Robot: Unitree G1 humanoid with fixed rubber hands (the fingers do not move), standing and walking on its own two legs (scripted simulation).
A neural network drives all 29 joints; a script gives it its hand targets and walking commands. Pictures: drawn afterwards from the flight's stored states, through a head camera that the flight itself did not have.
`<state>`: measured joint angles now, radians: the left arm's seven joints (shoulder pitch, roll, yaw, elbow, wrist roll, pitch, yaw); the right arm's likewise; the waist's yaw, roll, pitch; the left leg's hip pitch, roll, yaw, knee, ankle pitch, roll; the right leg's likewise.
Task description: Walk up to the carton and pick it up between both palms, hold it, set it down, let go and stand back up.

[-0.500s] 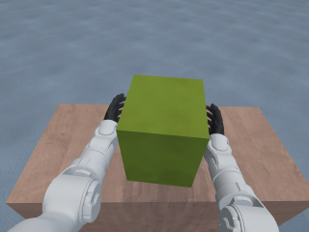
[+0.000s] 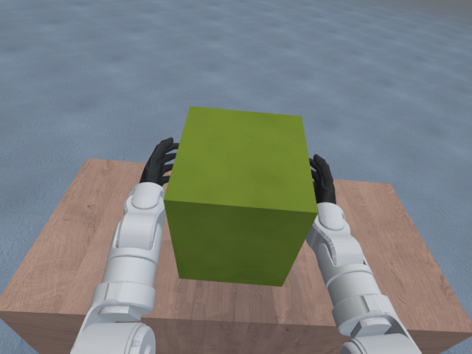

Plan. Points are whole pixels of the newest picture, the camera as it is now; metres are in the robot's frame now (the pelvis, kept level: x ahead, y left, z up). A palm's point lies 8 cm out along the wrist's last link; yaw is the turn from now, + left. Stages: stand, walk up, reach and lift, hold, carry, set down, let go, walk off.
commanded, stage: reach and lift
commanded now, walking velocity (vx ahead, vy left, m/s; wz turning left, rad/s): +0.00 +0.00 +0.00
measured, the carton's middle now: (238, 200) +0.38 -0.02 +0.09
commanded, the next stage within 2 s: hold in 1.28 s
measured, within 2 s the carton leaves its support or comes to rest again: neither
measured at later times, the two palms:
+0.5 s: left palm (153, 181) +0.34 +0.12 +0.17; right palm (330, 203) +0.33 -0.17 +0.14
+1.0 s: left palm (147, 180) +0.35 +0.13 +0.16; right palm (326, 195) +0.33 -0.16 +0.15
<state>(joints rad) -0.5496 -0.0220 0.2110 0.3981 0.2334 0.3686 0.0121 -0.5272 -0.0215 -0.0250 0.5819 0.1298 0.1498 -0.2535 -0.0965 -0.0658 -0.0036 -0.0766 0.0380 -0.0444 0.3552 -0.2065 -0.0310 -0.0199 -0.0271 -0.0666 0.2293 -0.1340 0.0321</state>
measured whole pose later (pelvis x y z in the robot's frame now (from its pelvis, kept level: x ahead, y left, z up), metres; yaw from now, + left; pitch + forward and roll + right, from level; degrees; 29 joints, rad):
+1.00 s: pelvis -0.01 +0.00 +0.00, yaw +0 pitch -8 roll -2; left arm -0.50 -0.07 0.20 0.08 0.31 0.59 0.02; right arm -0.54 -0.06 0.02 0.47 0.19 0.22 -0.22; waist -0.10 -0.07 0.07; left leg -0.02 0.04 -0.04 0.39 -0.22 -0.03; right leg 0.04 -0.02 -0.06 0.25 -0.14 0.03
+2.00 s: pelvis -0.02 +0.00 +0.00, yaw -1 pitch -9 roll -1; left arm -0.63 -0.09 0.30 0.12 0.37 0.68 -0.03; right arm -0.66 -0.06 -0.01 0.54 0.17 0.29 -0.21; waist -0.07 -0.05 0.06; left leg 0.00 0.04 -0.03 0.35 -0.19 -0.03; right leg 0.03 -0.03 -0.04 0.26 -0.13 0.03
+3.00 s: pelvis -0.02 +0.00 +0.00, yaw +0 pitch -10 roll -1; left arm -0.58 -0.08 0.27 0.06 0.36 0.69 -0.04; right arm -0.63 -0.04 0.00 0.48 0.18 0.30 -0.23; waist -0.08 -0.06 0.07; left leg 0.00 0.04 -0.04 0.37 -0.20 -0.03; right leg 0.05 -0.03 -0.06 0.26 -0.14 0.03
